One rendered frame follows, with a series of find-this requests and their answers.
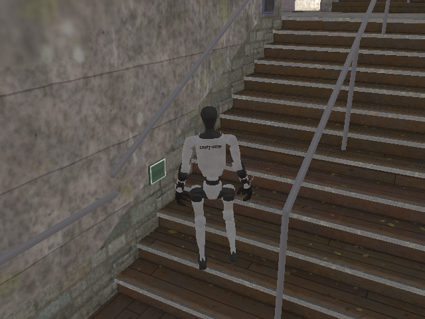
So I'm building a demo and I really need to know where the robot left hand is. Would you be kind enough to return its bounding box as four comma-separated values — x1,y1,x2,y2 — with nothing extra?
175,191,190,206

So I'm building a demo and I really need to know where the humanoid robot torso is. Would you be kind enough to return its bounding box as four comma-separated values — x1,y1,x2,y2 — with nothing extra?
195,131,226,199

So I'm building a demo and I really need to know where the right robot upper arm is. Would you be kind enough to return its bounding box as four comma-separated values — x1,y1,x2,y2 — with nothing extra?
224,134,243,171

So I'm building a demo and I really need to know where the humanoid robot head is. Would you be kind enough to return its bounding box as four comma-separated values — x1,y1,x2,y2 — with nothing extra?
199,106,222,139

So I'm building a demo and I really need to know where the robot left forearm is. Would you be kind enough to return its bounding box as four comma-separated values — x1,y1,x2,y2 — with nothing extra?
176,163,187,193

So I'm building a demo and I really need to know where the left robot upper arm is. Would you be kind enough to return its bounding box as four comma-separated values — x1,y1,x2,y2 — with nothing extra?
181,136,197,173

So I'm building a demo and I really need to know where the robot right hand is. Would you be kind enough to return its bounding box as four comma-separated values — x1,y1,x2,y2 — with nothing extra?
237,185,252,201

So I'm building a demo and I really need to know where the robot right forearm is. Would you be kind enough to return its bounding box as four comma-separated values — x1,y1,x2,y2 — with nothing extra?
236,160,250,189

